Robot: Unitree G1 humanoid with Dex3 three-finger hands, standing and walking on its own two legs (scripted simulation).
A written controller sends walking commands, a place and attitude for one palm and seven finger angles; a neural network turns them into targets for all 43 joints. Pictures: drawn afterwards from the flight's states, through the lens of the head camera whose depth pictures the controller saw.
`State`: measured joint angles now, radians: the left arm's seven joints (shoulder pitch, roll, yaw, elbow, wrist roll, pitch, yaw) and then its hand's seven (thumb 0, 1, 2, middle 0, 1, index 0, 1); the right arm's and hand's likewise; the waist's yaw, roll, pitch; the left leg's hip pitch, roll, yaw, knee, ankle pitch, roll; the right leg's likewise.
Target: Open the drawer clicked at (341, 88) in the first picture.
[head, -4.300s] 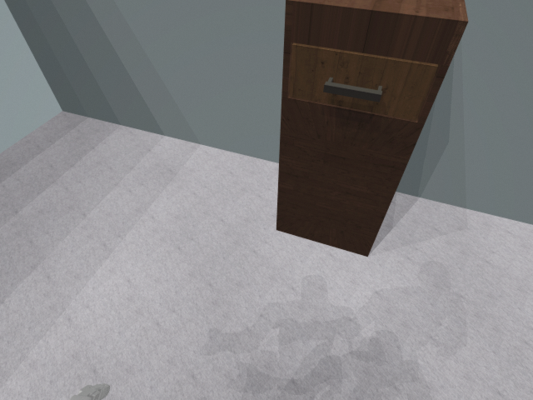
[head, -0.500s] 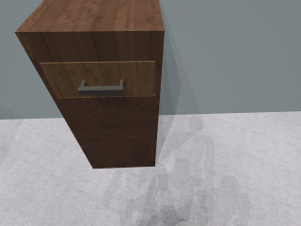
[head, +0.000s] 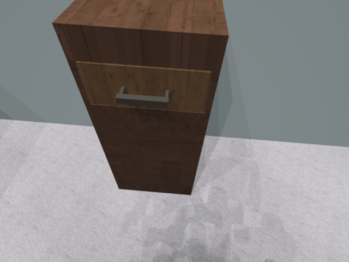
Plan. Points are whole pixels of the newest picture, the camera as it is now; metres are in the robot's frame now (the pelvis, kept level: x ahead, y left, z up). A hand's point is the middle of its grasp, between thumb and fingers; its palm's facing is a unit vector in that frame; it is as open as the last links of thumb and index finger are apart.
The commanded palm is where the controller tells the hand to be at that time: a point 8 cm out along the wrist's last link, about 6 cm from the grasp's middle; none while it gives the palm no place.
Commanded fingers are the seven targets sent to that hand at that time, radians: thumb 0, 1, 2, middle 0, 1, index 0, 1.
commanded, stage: come to a stop and stand still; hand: left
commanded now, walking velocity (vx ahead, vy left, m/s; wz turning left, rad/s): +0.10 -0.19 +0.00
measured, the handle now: (143, 95) +0.56 +0.14 +0.04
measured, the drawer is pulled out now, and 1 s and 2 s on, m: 0.00 0.00 0.00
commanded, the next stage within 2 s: look again from close up in 1.12 s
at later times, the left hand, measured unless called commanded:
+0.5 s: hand out of the picture -0.01 +0.16 -0.16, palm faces -0.03 -0.98 -0.21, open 7.4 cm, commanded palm none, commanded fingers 0.00 0.90 0.90 -0.20 -0.30 -0.20 -0.30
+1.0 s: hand out of the picture -0.05 +0.07 -0.16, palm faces +0.06 -0.99 -0.15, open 7.3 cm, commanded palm none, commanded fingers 0.00 0.90 0.90 -0.20 -0.30 -0.20 -0.30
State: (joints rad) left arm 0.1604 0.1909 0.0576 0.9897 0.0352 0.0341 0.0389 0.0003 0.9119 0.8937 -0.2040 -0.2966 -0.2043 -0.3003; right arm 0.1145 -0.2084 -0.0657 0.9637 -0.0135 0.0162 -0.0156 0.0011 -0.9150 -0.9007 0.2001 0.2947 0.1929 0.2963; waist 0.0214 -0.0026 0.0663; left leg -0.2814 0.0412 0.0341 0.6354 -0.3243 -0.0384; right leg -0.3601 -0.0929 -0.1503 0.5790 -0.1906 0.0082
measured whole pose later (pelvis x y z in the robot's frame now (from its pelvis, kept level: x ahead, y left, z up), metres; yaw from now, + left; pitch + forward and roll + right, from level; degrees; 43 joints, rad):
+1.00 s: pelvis -0.02 -0.08 +0.02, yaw +0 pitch -1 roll +0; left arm 0.30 0.10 0.00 1.16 0.01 0.00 0.04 0.01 0.92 0.89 -0.20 -0.30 -0.20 -0.30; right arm 0.24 -0.14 -0.01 1.17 -0.01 0.00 -0.06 0.01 -0.93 -0.90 0.20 0.30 0.20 0.30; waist 0.01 0.01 0.04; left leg -0.16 0.07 0.05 0.43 -0.25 -0.05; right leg -0.09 0.05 -0.09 0.40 -0.30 -0.06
